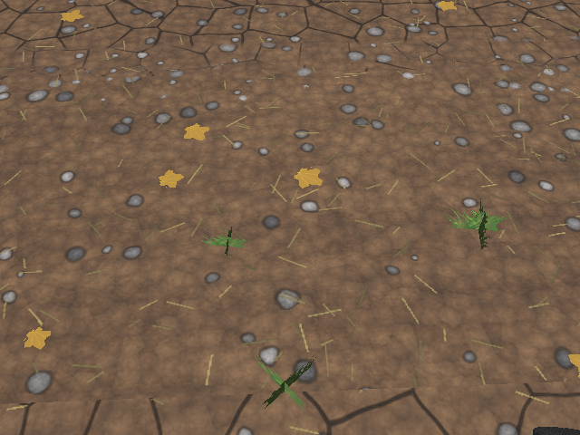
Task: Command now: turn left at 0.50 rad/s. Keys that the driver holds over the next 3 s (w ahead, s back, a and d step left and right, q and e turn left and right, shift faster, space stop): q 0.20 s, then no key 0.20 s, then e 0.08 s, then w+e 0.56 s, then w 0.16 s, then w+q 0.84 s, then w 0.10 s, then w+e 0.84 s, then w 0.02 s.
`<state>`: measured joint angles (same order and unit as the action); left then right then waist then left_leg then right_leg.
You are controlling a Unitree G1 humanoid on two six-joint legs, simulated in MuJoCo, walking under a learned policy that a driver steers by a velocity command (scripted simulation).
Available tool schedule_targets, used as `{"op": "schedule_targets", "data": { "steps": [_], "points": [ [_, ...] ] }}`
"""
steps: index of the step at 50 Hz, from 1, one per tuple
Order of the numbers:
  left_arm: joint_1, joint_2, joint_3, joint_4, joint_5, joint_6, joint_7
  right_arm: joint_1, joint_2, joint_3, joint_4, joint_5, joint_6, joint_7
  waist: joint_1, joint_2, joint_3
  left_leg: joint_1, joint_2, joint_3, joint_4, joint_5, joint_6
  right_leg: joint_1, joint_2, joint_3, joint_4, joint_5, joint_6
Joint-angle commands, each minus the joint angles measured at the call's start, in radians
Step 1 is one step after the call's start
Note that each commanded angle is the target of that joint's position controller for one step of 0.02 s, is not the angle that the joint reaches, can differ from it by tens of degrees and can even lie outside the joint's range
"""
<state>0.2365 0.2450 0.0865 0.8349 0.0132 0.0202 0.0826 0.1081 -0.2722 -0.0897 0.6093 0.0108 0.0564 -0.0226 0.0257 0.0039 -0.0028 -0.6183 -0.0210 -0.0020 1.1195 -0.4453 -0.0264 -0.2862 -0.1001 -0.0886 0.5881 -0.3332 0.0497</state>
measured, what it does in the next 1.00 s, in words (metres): walks ahead: left foot, then right foot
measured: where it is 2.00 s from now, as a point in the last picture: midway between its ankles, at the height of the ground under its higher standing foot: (330, 305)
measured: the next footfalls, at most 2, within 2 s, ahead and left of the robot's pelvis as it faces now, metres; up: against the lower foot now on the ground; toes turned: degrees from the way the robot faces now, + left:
left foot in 0.12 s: +0.08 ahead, +0.12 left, +0.00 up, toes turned +6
right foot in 0.56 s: +0.20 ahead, -0.09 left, +0.00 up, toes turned +2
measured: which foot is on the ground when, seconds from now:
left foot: up 0.00-0.10, down 0.12-0.80, up 0.82-1.00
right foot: down 0.00-0.12, up 0.14-0.54, down 0.56-1.00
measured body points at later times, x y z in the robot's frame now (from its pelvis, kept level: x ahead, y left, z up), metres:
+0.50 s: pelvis +0.05 +0.05 +0.00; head +0.06 +0.08 +0.45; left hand +0.16 +0.32 -0.11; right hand +0.24 -0.17 -0.08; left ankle +0.04 +0.12 -0.73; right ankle +0.14 -0.12 -0.70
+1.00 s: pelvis +0.25 -0.02 +0.02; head +0.28 -0.04 +0.46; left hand +0.30 +0.25 -0.10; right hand +0.43 -0.28 -0.07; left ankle +0.32 +0.14 -0.66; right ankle +0.16 -0.09 -0.73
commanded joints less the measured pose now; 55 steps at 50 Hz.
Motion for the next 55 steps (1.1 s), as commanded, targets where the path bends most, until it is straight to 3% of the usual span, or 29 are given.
{"op": "schedule_targets", "data": {
  "steps": [1,3,5,6,7,8,9,10,11,12,17,21,24,28,30,31,33,36,38,39,40,41,42,43,44,45,47,51,55],
  "points": [
    [-0.138,0.197,0.037,-0.112,-0.013,-0.002,0.003,-0.026,-0.031,0.004,-0.083,0.015,0.001,0.021,-0.048,-0.167,-0.045,0.17,0.039,0.056,-0.136,0.112,0.009,-0.107,-0.17,0.074,-0.219,0.173,-0.147],
    [-0.103,0.202,0.038,-0.109,-0.031,-0.001,-0.008,-0.008,-0.044,-0.002,-0.078,0.02,0.001,0.031,-0.042,-0.167,-0.053,0.262,0.025,0.079,-0.279,0.127,0.03,-0.102,-0.195,0.062,-0.178,0.034,-0.134],
    [-0.051,0.163,0.027,-0.099,-0.031,0.002,-0.02,0.069,-0.065,-0.02,-0.038,0.018,0.001,0.029,-0.054,-0.095,-0.062,0.409,-0.028,0.122,-0.435,0.149,0.065,-0.136,-0.19,0.029,-0.053,-0.066,-0.097],
    [0.0,0.114,0.014,-0.085,-0.018,0.005,-0.03,0.116,-0.113,-0.04,-0.025,0.019,-0.004,0.025,-0.062,0.033,-0.047,0.506,-0.001,0.025,-0.538,0.218,0.101,-0.224,-0.138,-0.039,0.159,-0.121,-0.042],
    [-0.024,0.029,-0.012,-0.134,0.02,0.006,-0.033,0.143,-0.248,-0.061,-0.053,0.001,-0.015,0.011,-0.035,0.364,-0.03,0.605,0.265,-0.466,-0.638,0.503,0.218,-0.534,-0.008,-0.081,0.651,-0.388,0.051],
    [-0.134,0.081,-0.005,-0.206,-0.004,-0.023,-0.031,0.208,-0.275,-0.059,-0.079,-0.03,-0.043,0.029,-0.121,0.333,-0.175,0.648,0.405,-0.765,-0.803,0.565,0.403,-0.634,0.088,0.153,0.779,-0.377,0.047],
    [-0.216,0.115,0.004,-0.231,-0.024,-0.03,-0.017,0.196,-0.254,-0.053,-0.075,-0.055,-0.064,0.035,-0.123,0.21,-0.126,0.631,0.395,-0.752,-0.818,0.415,0.426,-0.697,0.089,0.203,0.837,-0.31,0.031],
    [-0.228,0.135,0.011,-0.224,-0.012,-0.027,-0.003,0.154,-0.215,-0.041,-0.07,-0.037,-0.07,0.027,-0.099,0.155,-0.076,0.594,0.354,-0.66,-0.789,0.351,0.37,-0.73,0.074,0.213,0.83,-0.215,0.016],
    [-0.192,0.135,0.015,-0.19,0.008,-0.014,0.009,0.09,-0.18,-0.026,-0.076,-0.019,-0.059,0.012,-0.06,0.088,-0.084,0.536,0.318,-0.564,-0.757,0.355,0.306,-0.689,0.047,0.22,0.814,-0.119,0.013],
    [-0.136,0.155,0.024,-0.171,0.013,-0.001,0.011,0.027,-0.159,-0.016,-0.085,-0.006,-0.048,0.001,-0.013,0.073,-0.082,0.442,0.278,-0.466,-0.743,0.393,0.264,-0.594,0.028,0.216,0.764,-0.028,0.017],
    [-0.093,0.077,0.002,-0.159,0.004,0.013,-0.028,0.026,-0.098,0.015,-0.07,-0.013,-0.048,-0.016,0.013,0.037,-0.118,0.316,0.18,-0.283,-0.728,0.439,0.212,-0.387,0.049,0.181,0.613,0.206,0.027],
    [-0.175,0.04,-0.019,-0.186,-0.001,0.006,-0.047,0.066,-0.078,0.018,-0.04,-0.016,-0.04,-0.028,-0.029,0.102,-0.094,0.324,0.171,-0.264,-0.762,0.237,0.184,-0.287,0.027,0.182,0.282,0.244,0.039],
    [-0.145,0.06,-0.015,-0.16,-0.016,-0.005,-0.072,0.105,-0.047,0.027,-0.002,-0.041,-0.057,0.0,-0.044,0.136,-0.048,0.232,0.174,-0.241,-0.811,0.097,0.204,-0.084,0.042,0.138,0.13,0.147,0.02],
    [-0.132,0.095,-0.007,-0.173,-0.017,-0.033,-0.079,0.134,-0.068,0.019,0.011,-0.034,-0.076,0.02,-0.054,0.114,-0.001,0.291,0.161,-0.292,-0.782,-0.172,0.198,-0.03,0.076,0.097,-0.019,0.058,-0.046],
    [-0.142,0.115,0.001,-0.181,-0.028,-0.052,-0.078,0.207,-0.114,0.0,0.011,-0.023,-0.087,0.015,-0.09,0.062,0.009,0.323,0.157,-0.312,-0.772,-0.222,0.201,-0.086,0.095,0.101,0.061,-0.026,-0.083],
    [-0.133,0.097,0.001,-0.181,-0.041,-0.059,-0.087,0.187,-0.149,-0.013,0.007,-0.018,-0.087,0.009,-0.075,0.088,0.038,0.397,0.211,-0.342,-0.792,-0.251,0.221,-0.219,0.097,0.097,0.09,-0.041,-0.099],
    [-0.169,0.066,-0.012,-0.196,-0.05,-0.071,-0.1,0.197,-0.159,-0.026,0.007,-0.003,-0.092,0.005,-0.09,0.082,0.088,0.471,0.303,-0.413,-0.798,-0.196,0.267,-0.357,0.078,0.096,0.153,-0.05,-0.138],
    [-0.159,0.065,-0.013,-0.212,-0.049,-0.081,-0.118,0.21,-0.138,-0.03,0.012,0.009,-0.101,0.011,-0.079,0.086,0.048,0.547,0.342,-0.353,-0.76,0.089,0.266,-0.372,0.06,0.087,0.157,-0.131,-0.168],
    [-0.04,0.071,-0.005,-0.17,-0.046,-0.081,-0.122,0.127,-0.138,-0.033,-0.005,0.02,-0.092,0.012,-0.009,0.078,-0.007,0.437,0.276,-0.191,-0.681,0.235,0.202,-0.132,0.103,0.027,0.041,0.003,-0.175],
    [0.089,0.107,0.017,-0.122,-0.032,-0.08,-0.12,0.052,-0.113,-0.024,-0.029,0.011,-0.094,0.009,0.054,0.035,-0.059,0.295,0.182,-0.063,-0.525,0.369,0.145,0.103,0.135,0.039,0.002,0.058,-0.194],
    [0.253,0.249,0.064,-0.101,-0.027,-0.092,-0.117,-0.026,-0.061,-0.007,-0.096,-0.002,-0.109,0.005,0.109,-0.231,-0.093,0.043,0.002,0.131,-0.086,0.427,0.023,0.301,-0.046,0.456,-0.147,0.058,-0.315],
    [0.299,0.261,0.057,-0.115,-0.032,-0.101,-0.123,-0.016,-0.054,-0.001,-0.103,-0.014,-0.139,0.008,0.113,-0.349,-0.129,-0.273,-0.083,-0.019,0.149,-0.074,-0.001,0.525,-0.196,0.85,-0.301,0.124,-0.437],
    [0.287,0.208,0.037,-0.126,-0.035,-0.105,-0.119,0.003,-0.093,-0.005,-0.094,0.006,-0.167,0.024,0.102,-0.232,-0.09,-0.404,-0.025,-0.089,0.217,-0.089,0.02,0.601,-0.222,0.806,-0.297,0.141,-0.435],
    [0.248,0.187,0.03,-0.146,-0.033,-0.102,-0.111,-0.001,-0.091,-0.001,-0.083,0.012,-0.178,0.034,0.076,-0.134,-0.063,-0.417,0.008,-0.093,0.205,-0.018,0.031,0.57,-0.189,0.701,-0.27,0.197,-0.406],
    [0.192,0.174,0.023,-0.159,-0.034,-0.094,-0.105,-0.011,-0.083,0.002,-0.08,-0.006,-0.183,0.038,0.043,-0.024,-0.027,-0.406,0.038,-0.088,0.121,0.062,0.031,0.501,-0.165,0.625,-0.267,0.277,-0.376],
    [0.147,0.154,0.012,-0.17,-0.032,-0.086,-0.095,-0.02,-0.093,-0.005,-0.069,-0.026,-0.181,0.038,0.019,0.001,-0.015,-0.342,0.07,-0.078,0.035,0.129,0.026,0.428,-0.14,0.545,-0.28,0.358,-0.344],
    [0.119,0.15,0.005,-0.171,-0.032,-0.073,-0.079,-0.016,-0.077,0.0,-0.058,-0.026,-0.17,0.049,-0.009,-0.038,-0.003,-0.221,0.063,-0.043,-0.081,0.205,0.001,0.312,-0.09,0.457,-0.311,0.486,-0.313],
    [0.139,0.17,0.015,-0.134,-0.044,-0.065,-0.047,-0.163,-0.013,0.03,-0.09,-0.023,-0.171,0.051,0.02,-0.079,0.037,-0.039,-0.007,0.017,-0.399,0.417,-0.018,0.133,0.016,0.318,-0.321,0.539,-0.255],
    [0.197,0.177,0.022,-0.101,-0.051,-0.068,-0.045,-0.25,-0.049,0.019,-0.105,0.0,-0.182,0.065,0.05,-0.114,0.03,0.097,-0.026,-0.005,-0.586,0.539,0.007,0.137,-0.031,0.368,-0.308,0.46,-0.233]
  ]
}}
